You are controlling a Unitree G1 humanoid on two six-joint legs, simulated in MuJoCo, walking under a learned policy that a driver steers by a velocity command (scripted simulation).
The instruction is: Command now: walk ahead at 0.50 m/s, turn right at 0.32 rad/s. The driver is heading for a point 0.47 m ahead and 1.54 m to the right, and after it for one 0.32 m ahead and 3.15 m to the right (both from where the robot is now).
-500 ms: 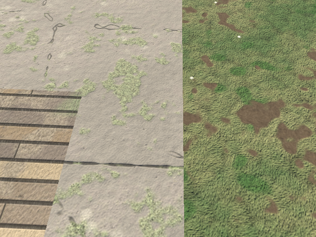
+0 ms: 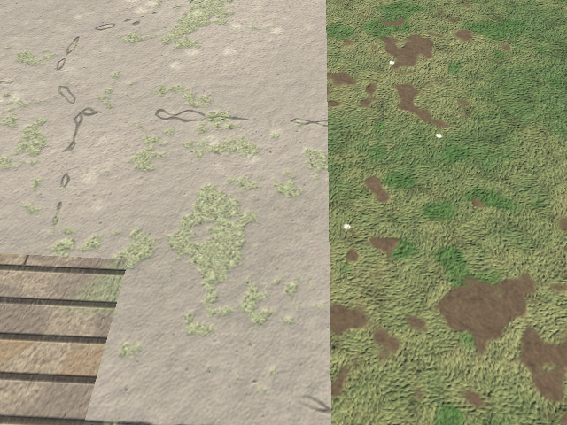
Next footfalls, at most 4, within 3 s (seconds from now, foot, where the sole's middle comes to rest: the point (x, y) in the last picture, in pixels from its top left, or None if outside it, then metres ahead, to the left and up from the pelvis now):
0.02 right None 0.19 -0.10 -0.76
0.50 left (251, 419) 0.48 0.07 -0.76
1.00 right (402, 356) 0.62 -0.30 -0.76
1.48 left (393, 242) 0.96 -0.34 -0.76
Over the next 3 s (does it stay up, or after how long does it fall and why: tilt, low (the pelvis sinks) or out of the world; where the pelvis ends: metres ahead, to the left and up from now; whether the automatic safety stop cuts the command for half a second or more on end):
stays up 0.93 -0.90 0.02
